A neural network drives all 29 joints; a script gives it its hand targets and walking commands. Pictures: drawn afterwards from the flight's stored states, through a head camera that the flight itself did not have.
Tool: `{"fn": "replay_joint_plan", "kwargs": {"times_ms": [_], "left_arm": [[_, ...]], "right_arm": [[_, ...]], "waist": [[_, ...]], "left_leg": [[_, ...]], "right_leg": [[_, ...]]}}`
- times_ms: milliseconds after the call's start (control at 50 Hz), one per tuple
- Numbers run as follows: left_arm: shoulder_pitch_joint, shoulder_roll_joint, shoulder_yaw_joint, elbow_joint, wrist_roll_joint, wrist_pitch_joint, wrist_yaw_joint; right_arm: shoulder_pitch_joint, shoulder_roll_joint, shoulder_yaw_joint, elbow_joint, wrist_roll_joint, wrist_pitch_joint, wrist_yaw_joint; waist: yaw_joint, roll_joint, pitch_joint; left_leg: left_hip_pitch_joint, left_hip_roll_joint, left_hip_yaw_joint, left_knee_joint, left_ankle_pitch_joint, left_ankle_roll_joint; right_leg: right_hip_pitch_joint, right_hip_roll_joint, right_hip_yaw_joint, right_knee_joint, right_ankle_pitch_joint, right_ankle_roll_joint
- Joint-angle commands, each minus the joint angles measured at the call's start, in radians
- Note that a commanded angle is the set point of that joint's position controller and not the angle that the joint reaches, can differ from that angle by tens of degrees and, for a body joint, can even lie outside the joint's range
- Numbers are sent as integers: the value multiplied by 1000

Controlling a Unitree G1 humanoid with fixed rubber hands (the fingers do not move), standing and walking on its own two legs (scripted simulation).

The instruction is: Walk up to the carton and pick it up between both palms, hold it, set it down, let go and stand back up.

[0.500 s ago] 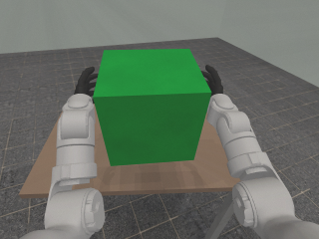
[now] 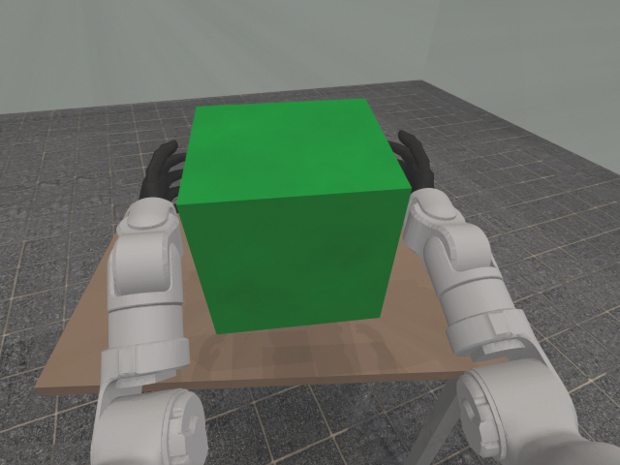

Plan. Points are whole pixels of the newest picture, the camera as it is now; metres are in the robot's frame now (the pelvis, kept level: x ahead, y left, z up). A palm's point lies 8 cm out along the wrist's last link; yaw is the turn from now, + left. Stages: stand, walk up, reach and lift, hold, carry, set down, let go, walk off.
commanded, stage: hold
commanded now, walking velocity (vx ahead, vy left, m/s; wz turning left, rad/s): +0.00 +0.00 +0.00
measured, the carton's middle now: (291, 215) +0.37 +0.01 +0.18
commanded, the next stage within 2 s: none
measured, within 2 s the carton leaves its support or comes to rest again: neither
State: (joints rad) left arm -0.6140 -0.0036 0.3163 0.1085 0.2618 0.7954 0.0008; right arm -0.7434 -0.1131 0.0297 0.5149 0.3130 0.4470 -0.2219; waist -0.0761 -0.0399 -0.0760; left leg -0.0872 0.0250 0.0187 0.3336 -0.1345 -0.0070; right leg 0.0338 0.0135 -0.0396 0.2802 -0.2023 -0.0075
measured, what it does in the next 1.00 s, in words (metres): stands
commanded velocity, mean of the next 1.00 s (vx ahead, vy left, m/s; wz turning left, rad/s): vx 0.00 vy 0.00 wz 0.00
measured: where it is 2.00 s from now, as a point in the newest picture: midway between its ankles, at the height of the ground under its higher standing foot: outside the picture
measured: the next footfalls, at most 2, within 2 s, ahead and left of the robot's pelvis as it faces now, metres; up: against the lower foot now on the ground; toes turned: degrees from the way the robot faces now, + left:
none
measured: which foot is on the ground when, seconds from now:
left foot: down 0.00-1.00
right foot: down 0.00-1.00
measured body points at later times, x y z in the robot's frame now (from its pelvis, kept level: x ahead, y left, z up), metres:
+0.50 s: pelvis +0.00 +0.00 +0.00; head -0.08 +0.02 +0.44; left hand +0.36 +0.17 +0.22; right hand +0.37 -0.14 +0.23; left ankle +0.04 +0.12 -0.75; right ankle -0.02 -0.11 -0.75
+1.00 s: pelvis +0.00 +0.00 +0.00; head -0.08 +0.02 +0.44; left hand +0.36 +0.17 +0.22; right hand +0.37 -0.14 +0.23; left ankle +0.04 +0.12 -0.75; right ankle -0.02 -0.11 -0.75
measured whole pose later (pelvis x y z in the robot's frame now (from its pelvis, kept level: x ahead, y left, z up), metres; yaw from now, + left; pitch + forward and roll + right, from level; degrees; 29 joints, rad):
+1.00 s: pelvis +0.00 +0.00 +0.00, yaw +0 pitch -6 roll -1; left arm -0.62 0.01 0.31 0.13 0.27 0.79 -0.01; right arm -0.74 -0.10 0.01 0.50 0.30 0.46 -0.23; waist -0.08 -0.04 -0.08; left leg -0.10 0.02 0.00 0.34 -0.13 -0.01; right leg 0.02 0.02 -0.04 0.29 -0.20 -0.01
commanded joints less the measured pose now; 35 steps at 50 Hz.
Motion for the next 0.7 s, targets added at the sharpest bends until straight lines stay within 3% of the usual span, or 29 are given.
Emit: {"fn": "replay_joint_plan", "kwargs": {"times_ms": [0, 100, 160, 300, 360, 440, 520, 620, 680], "left_arm": [[-791, -537, -519, -115, -173, -73, -149], [-830, -559, -543, -122, -195, -79, -149], [-817, -538, -515, -91, -183, -83, -149], [-804, -532, -492, -92, -166, -86, -153], [-803, -545, -512, -116, -178, -86, -151], [-815, -541, -505, -103, -176, -85, -145], [-809, -551, -522, -101, -183, -83, -147], [-803, -548, -530, -129, -184, -81, -147], [-802, -546, -525, -105, -179, -77, -148]], "right_arm": [[-812, 651, 325, -275, 65, -34, 87], [-855, 655, 322, -326, 71, -37, 80], [-851, 661, 320, -289, 61, -33, 82], [-843, 664, 337, -283, 72, -36, 83], [-865, 667, 352, -330, 86, -42, 82], [-864, 672, 341, -305, 81, -41, 86], [-841, 660, 330, -296, 81, -36, 87], [-838, 655, 339, -311, 86, -33, 82], [-851, 651, 328, -315, 80, -33, 84]], "waist": [[-11, 55, -280], [-33, 89, -333], [-17, 50, -312], [-3, 56, -334], [-1, 58, -367], [5, 55, -331], [-11, 72, -319], [-10, 79, -336], [-14, 74, -324]], "left_leg": [[219, -57, -6, -9, 167, -8], [236, -61, -13, 16, 211, -21], [213, -62, -6, -3, 161, -7], [238, -60, -8, 6, 209, -8], [247, -62, -7, 14, 234, -8], [232, -59, -2, 2, 193, -6], [240, -57, -8, 9, 205, -13], [248, -58, -11, 14, 239, -19], [239, -59, -10, 8, 186, -16]], "right_leg": [[-98, 43, -5, -45, 177, 76], [-88, 44, -8, -36, 220, 72], [-85, 42, -5, -40, 185, 79], [-75, 47, -9, -30, 232, 81], [-73, 50, -8, -31, 248, 81], [-97, 49, -11, -40, 198, 79], [-102, 45, -3, -40, 218, 75], [-88, 48, -9, -38, 232, 76], [-104, 47, -7, -47, 171, 73]]}}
